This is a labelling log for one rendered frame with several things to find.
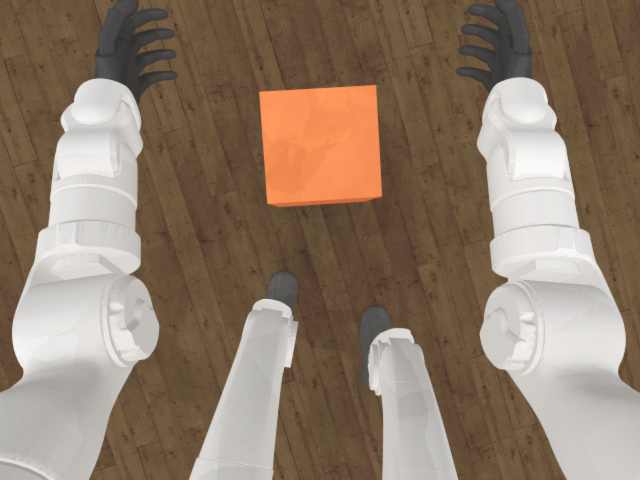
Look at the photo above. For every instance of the carton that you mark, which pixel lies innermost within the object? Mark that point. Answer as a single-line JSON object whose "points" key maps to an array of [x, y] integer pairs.
{"points": [[321, 146]]}

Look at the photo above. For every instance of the robot left upper arm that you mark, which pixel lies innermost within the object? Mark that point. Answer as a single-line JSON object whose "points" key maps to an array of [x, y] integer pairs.
{"points": [[77, 341]]}

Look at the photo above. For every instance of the left robot forearm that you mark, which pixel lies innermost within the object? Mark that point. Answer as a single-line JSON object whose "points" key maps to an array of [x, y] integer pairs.
{"points": [[91, 228]]}

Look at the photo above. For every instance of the right robot forearm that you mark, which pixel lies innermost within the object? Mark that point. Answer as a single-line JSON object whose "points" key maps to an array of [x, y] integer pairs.
{"points": [[531, 195]]}

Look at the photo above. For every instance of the right robot hand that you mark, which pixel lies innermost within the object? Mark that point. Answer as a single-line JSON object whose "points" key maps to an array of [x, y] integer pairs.
{"points": [[512, 56]]}

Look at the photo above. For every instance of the left robot shin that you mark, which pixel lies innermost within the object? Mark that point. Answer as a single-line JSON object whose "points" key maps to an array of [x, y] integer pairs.
{"points": [[268, 304]]}

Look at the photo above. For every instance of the robot right upper arm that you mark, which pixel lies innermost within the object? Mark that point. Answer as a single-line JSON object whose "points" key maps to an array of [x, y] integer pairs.
{"points": [[562, 345]]}

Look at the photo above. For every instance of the left robot hand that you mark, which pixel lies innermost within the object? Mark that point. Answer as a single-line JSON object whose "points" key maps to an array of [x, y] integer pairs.
{"points": [[118, 44]]}

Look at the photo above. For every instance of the robot left foot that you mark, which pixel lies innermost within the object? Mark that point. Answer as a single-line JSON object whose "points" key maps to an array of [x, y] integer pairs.
{"points": [[283, 287]]}

